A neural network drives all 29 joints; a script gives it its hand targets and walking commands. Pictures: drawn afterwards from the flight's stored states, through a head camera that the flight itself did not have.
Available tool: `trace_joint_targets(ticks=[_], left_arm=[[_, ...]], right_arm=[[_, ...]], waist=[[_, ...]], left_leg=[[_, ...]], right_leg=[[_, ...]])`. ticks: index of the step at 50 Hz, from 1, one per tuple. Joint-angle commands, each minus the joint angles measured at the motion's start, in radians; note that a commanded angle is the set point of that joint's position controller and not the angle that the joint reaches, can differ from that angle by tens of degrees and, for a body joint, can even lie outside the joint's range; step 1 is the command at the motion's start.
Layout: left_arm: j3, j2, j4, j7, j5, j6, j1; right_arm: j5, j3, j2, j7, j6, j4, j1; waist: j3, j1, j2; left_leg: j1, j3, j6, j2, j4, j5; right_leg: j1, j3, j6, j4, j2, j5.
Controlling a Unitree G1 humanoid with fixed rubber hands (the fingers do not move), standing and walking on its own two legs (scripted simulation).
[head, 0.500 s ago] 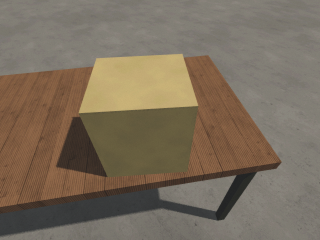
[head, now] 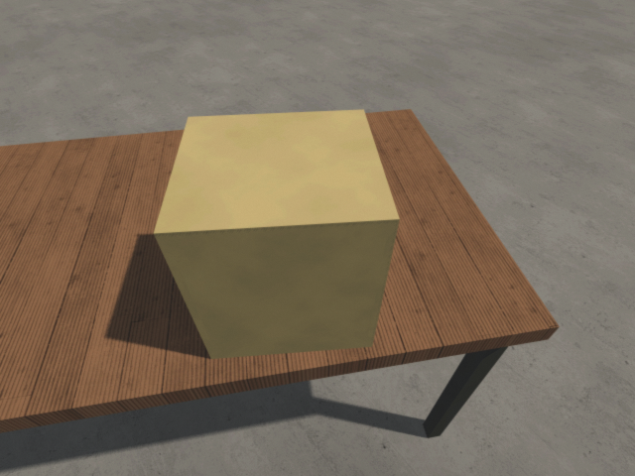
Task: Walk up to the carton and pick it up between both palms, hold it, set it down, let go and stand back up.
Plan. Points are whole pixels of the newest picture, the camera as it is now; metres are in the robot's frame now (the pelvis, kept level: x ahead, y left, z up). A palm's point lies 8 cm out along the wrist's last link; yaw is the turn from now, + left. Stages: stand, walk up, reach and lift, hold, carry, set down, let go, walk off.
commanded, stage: stand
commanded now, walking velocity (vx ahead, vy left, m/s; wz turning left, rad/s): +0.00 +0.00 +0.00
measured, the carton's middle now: (285, 238) +0.46 +0.07 +0.05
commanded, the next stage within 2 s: none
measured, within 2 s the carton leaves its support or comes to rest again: neither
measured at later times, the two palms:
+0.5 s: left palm out of the picture +0.00 +0.23 -0.14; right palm out of the picture -0.03 -0.24 -0.14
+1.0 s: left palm out of the picture +0.01 +0.22 -0.14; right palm out of the picture -0.04 -0.23 -0.14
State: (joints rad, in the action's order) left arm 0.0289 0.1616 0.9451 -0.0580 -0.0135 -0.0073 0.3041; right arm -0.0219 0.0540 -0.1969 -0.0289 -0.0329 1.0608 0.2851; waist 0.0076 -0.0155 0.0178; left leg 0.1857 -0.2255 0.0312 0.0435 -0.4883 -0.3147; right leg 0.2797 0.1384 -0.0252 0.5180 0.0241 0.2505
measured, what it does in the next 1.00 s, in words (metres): stands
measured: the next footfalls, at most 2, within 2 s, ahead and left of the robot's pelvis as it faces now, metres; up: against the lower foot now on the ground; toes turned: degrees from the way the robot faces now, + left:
none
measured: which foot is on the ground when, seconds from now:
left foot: down 0.00-1.00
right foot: down 0.00-1.00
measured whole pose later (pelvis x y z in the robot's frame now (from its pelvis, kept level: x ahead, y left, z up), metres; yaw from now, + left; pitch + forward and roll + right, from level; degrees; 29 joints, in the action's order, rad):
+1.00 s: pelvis +0.00 +0.00 +0.00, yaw +0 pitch +0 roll +1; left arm 0.02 0.14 1.06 -0.06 -0.02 0.00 0.28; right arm -0.02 0.05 -0.15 -0.05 -0.02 1.10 0.34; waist 0.03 -0.02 0.01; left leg 0.17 -0.23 0.03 0.04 -0.48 -0.32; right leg 0.28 0.14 -0.02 0.54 0.02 0.27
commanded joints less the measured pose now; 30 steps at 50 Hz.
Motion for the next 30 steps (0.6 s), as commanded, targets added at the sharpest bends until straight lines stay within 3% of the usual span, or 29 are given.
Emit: trace_joint_targets(ticks=[1,2,3,4,5,6,7,8,9,11,12,13,15,16,17,18,19,20,21,22,23,24,25,26,27,28,29,30], left_arm=[[0.014,0.053,0.007,-0.002,-0.009,0.007,0.050],[0.008,0.057,-0.009,0.007,0.006,0.005,0.041],[-0.001,0.043,-0.016,0.009,-0.006,0.005,-0.023],[0.021,0.088,-0.021,0.009,-0.010,0.007,-0.022],[0.016,0.099,-0.008,0.012,0.001,0.003,-0.007],[0.020,0.107,0.021,0.016,-0.002,0.001,0.043],[0.029,0.127,0.032,0.002,0.005,0.007,0.066],[0.010,0.073,0.051,0.002,0.004,0.002,0.089],[0.019,0.115,0.038,-0.010,0.005,0.003,0.022],[-0.007,0.017,0.037,-0.001,-0.001,0.002,0.015],[0.005,0.089,0.039,0.005,0.009,0.010,-0.012],[0.010,0.075,0.029,-0.004,-0.004,0.009,-0.007],[0.008,0.093,0.045,0.005,-0.007,0.004,0.053],[0.024,0.131,0.049,0.007,-0.007,0.010,0.002],[0.013,0.084,0.067,0.003,-0.006,0.011,0.053],[0.010,0.077,0.083,0.005,-0.002,0.013,0.059],[0.023,0.106,0.086,0.015,0.000,0.012,0.069],[0.009,0.072,0.073,0.006,0.000,0.006,0.044],[-0.020,0.023,0.081,0.007,-0.001,-0.001,0.037],[0.012,0.079,0.062,-0.002,-0.011,-0.001,-0.034],[-0.005,0.040,0.084,-0.004,-0.014,-0.001,0.047],[-0.003,0.045,0.091,0.001,0.001,0.002,0.035],[-0.003,0.023,0.066,0.008,0.006,0.001,0.002],[0.016,0.088,0.062,-0.010,0.003,0.005,0.010],[0.024,0.115,0.066,-0.003,0.000,0.015,-0.021],[0.018,0.080,0.078,-0.003,-0.001,0.022,0.030],[0.007,0.031,0.078,-0.008,-0.011,0.020,0.040],[0.017,0.088,0.071,-0.002,-0.004,0.011,-0.007]], right_arm=[[-0.001,0.017,-0.083,-0.016,0.015,0.003,0.076],[-0.006,0.016,-0.103,-0.016,0.018,-0.014,0.044],[-0.011,0.025,-0.103,-0.009,0.014,-0.012,0.025],[-0.016,0.016,-0.108,-0.021,0.014,-0.006,0.012],[-0.007,0.026,-0.146,-0.012,0.007,-0.021,0.025],[-0.003,0.026,-0.093,-0.010,0.012,-0.013,0.036],[0.002,0.007,-0.064,-0.014,0.015,0.005,0.114],[0.002,0.023,-0.096,-0.010,0.012,0.007,0.078],[0.005,0.025,-0.112,-0.006,0.016,-0.007,0.065],[0.008,0.016,-0.080,-0.013,-0.001,0.021,0.163],[0.002,0.021,-0.073,-0.015,0.011,0.022,0.126],[-0.003,0.011,-0.069,-0.020,0.001,0.017,0.097],[-0.017,0.023,-0.119,-0.012,-0.001,0.003,0.068],[-0.002,0.008,-0.042,-0.009,0.002,0.018,0.115],[-0.008,0.009,-0.072,-0.011,0.002,0.020,0.114],[0.006,0.015,-0.058,-0.008,0.010,0.030,0.119],[0.001,0.003,-0.047,-0.018,0.011,0.022,0.096],[0.005,0.013,-0.061,-0.009,0.011,-0.002,0.079],[-0.002,0.028,-0.097,-0.015,0.005,0.019,0.104],[-0.016,0.031,-0.105,-0.019,0.010,0.018,0.076],[-0.014,0.025,-0.102,-0.015,0.010,0.010,0.092],[-0.006,0.017,-0.066,-0.013,0.012,0.012,0.123],[0.000,0.021,-0.062,-0.013,0.004,0.015,0.118],[-0.002,0.013,-0.062,-0.021,0.000,0.032,0.131],[-0.007,0.005,-0.011,-0.020,0.001,0.020,0.105],[-0.007,0.013,-0.057,-0.010,0.001,0.021,0.125],[-0.004,0.018,-0.046,-0.017,-0.007,0.020,0.099],[0.002,0.010,-0.035,-0.022,0.005,0.004,0.087]], waist=[[0.017,-0.005,-0.041],[0.005,0.012,-0.063],[0.044,-0.004,-0.039],[0.080,0.014,-0.004],[0.038,0.011,-0.063],[0.018,0.010,-0.020],[0.015,-0.007,-0.016],[-0.025,0.027,-0.032],[0.014,-0.012,-0.035],[0.086,-0.014,0.001],[0.063,-0.017,-0.026],[0.041,-0.004,0.024],[0.024,0.029,0.001],[0.056,-0.020,0.046],[0.066,0.005,0.001],[0.075,0.004,-0.033],[0.041,0.032,-0.005],[0.002,0.018,-0.069],[0.015,0.020,-0.038],[0.053,-0.002,0.005],[0.045,0.001,0.076],[0.079,-0.016,0.052],[0.083,0.011,0.015],[0.107,-0.007,0.048],[0.076,-0.011,0.000],[0.069,-0.004,-0.071],[0.072,0.006,-0.064],[0.052,0.007,-0.006]], left_leg=[[-0.052,0.165,0.058,0.160,0.165,0.127],[-0.073,0.179,0.068,0.180,0.168,0.142],[-0.019,0.152,0.064,0.165,0.157,0.155],[-0.012,0.147,0.055,0.144,0.147,0.179],[-0.034,0.132,0.050,0.128,0.126,0.201],[-0.056,0.116,0.039,0.122,0.109,0.150],[-0.037,0.127,0.041,0.128,0.136,0.116],[-0.051,0.141,0.045,0.127,0.132,0.065],[-0.071,0.117,0.033,0.097,0.102,0.129],[-0.036,0.128,0.042,0.094,0.105,0.171],[-0.053,0.125,0.049,0.094,0.104,0.112],[-0.069,0.128,0.051,0.106,0.104,0.159],[-0.033,0.131,0.042,0.089,0.112,0.029],[-0.045,0.126,0.029,0.084,0.137,0.011],[-0.040,0.141,0.030,0.098,0.144,-0.030],[-0.046,0.126,0.025,0.081,0.137,0.007],[-0.076,0.170,0.041,0.110,0.154,0.061],[-0.080,0.160,0.055,0.130,0.162,0.082],[-0.086,0.150,0.042,0.112,0.125,0.081],[-0.080,0.137,0.047,0.127,0.123,0.083],[-0.077,0.137,0.052,0.135,0.125,0.117],[-0.029,0.123,0.047,0.099,0.112,0.099],[-0.034,0.111,0.039,0.095,0.113,0.074],[-0.028,0.109,0.031,0.088,0.113,0.018],[-0.057,0.150,0.048,0.101,0.133,-0.038],[-0.032,0.138,0.036,0.100,0.168,-0.072],[-0.053,0.155,0.042,0.125,0.181,-0.107],[-0.058,0.178,0.056,0.143,0.181,-0.047]], right_leg=[[0.063,-0.027,0.047,0.005,-0.028,-0.150],[0.060,-0.035,0.048,-0.019,-0.023,-0.150],[0.053,-0.039,0.046,0.004,-0.036,-0.228],[0.072,-0.014,0.047,-0.011,-0.046,-0.255],[0.033,0.000,0.053,-0.013,-0.052,-0.317],[0.037,-0.011,0.052,-0.020,-0.053,-0.317],[0.005,0.004,0.053,-0.015,-0.055,-0.321],[-0.017,0.003,0.045,-0.017,-0.046,-0.267],[0.030,0.036,0.059,-0.035,-0.066,-0.348],[0.062,0.040,0.069,-0.023,-0.067,-0.311],[0.052,0.022,0.066,-0.042,-0.057,-0.296],[0.047,0.023,0.063,-0.020,-0.062,-0.302],[0.041,0.039,0.063,-0.050,-0.040,-0.185],[0.049,0.046,0.055,-0.064,-0.057,-0.176],[0.074,0.042,0.060,-0.069,-0.049,-0.147],[0.070,0.040,0.054,-0.068,-0.054,-0.170],[0.068,0.015,0.055,-0.034,-0.048,-0.163],[0.047,0.010,0.051,-0.038,-0.044,-0.192],[0.045,0.014,0.052,-0.045,-0.047,-0.174],[0.075,0.008,0.053,-0.036,-0.041,-0.230],[0.056,0.009,0.049,-0.045,-0.053,-0.290],[0.054,0.038,0.049,-0.067,-0.071,-0.286],[0.071,0.021,0.061,-0.041,-0.065,-0.291],[0.087,0.035,0.059,-0.068,-0.071,-0.227],[0.124,0.046,0.070,-0.065,-0.069,-0.164],[0.102,0.034,0.059,-0.067,-0.047,-0.119],[0.094,0.004,0.062,-0.065,-0.041,-0.087],[0.089,-0.003,0.067,-0.033,-0.035,-0.125]])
